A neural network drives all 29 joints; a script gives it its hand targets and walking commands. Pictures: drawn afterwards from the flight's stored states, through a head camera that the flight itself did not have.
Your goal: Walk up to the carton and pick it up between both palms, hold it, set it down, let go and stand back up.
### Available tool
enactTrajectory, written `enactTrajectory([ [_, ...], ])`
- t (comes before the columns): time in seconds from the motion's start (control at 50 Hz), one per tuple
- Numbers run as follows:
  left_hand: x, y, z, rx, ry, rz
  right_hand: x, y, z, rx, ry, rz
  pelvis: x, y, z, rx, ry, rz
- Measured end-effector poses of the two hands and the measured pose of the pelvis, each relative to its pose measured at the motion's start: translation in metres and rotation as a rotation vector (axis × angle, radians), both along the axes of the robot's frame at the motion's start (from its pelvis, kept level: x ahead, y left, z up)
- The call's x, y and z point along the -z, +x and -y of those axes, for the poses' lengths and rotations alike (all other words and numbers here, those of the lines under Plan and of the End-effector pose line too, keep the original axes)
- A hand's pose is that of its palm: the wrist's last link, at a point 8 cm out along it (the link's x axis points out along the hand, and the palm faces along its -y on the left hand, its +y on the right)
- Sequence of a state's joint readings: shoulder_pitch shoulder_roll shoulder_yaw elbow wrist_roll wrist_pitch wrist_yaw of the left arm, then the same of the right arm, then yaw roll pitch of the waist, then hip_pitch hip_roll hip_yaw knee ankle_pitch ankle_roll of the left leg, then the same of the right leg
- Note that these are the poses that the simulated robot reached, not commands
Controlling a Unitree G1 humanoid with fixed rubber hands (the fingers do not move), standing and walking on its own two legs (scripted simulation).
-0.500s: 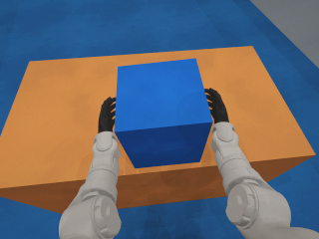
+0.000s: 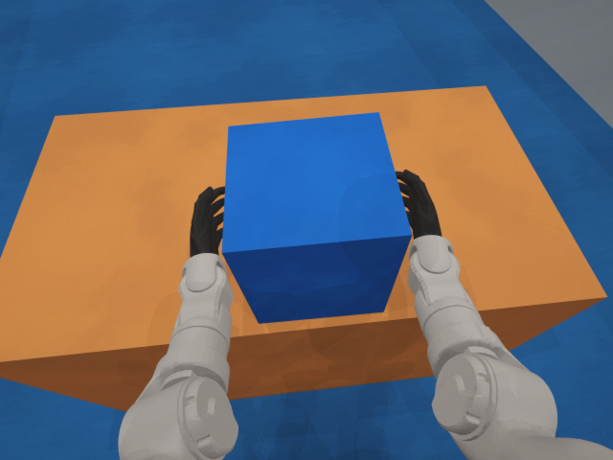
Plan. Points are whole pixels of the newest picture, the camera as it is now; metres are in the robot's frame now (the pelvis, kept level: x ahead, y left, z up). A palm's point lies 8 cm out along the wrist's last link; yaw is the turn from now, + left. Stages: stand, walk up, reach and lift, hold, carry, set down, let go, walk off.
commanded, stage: set down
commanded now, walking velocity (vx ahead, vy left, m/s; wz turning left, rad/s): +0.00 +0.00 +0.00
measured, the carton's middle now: (313, 227) +0.44 +0.02 -0.02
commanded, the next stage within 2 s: none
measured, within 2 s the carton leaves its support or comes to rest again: neither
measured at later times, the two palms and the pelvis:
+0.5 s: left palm (185, 250) +0.40 +0.20 +0.00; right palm (433, 240) +0.41 -0.16 +0.00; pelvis -0.01 +0.02 -0.01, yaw -1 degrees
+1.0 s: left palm (182, 261) +0.37 +0.19 +0.01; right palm (461, 244) +0.39 -0.19 +0.02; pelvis -0.03 +0.01 -0.01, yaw -1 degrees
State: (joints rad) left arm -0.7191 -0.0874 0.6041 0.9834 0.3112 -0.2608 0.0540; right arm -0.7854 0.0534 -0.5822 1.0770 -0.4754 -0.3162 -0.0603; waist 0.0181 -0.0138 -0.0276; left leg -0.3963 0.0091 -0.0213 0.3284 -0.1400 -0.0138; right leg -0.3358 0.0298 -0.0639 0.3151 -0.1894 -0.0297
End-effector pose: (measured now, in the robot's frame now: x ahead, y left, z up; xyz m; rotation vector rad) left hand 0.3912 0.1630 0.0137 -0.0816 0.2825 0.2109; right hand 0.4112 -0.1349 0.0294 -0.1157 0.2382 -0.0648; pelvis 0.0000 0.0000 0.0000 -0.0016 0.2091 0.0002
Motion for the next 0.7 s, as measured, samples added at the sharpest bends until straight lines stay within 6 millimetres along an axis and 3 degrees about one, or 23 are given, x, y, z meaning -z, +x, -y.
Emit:
enactTrajectory([
  [0.14, 0.003, -0.001, 0.000, 0.008, 0.014, -0.015, 0.003, -0.001, 0.001, 0.007, 0.019, -0.006, 0.000, 0.000, 0.000, 0.000, 0.000, 0.000],
  [0.32, 0.028, -0.006, -0.005, 0.090, 0.143, -0.113, 0.032, -0.013, 0.003, 0.055, 0.135, -0.103, 0.003, -0.005, -0.004, 0.002, -0.006, -0.041],
  [0.4, 0.029, -0.003, -0.020, 0.076, 0.168, -0.088, 0.031, -0.009, 0.009, 0.067, 0.127, -0.083, 0.007, -0.007, -0.009, 0.004, -0.014, -0.104],
  [0.54, 0.012, 0.005, -0.038, 0.062, 0.174, -0.022, 0.024, -0.004, 0.026, 0.108, 0.122, -0.081, 0.012, -0.013, -0.017, 0.006, -0.024, -0.162],
  [0.7, 0.016, -0.010, -0.041, 0.068, 0.176, -0.064, 0.019, -0.005, 0.038, 0.088, 0.127, -0.095, 0.014, -0.018, -0.016, 0.008, -0.025, -0.164],
])
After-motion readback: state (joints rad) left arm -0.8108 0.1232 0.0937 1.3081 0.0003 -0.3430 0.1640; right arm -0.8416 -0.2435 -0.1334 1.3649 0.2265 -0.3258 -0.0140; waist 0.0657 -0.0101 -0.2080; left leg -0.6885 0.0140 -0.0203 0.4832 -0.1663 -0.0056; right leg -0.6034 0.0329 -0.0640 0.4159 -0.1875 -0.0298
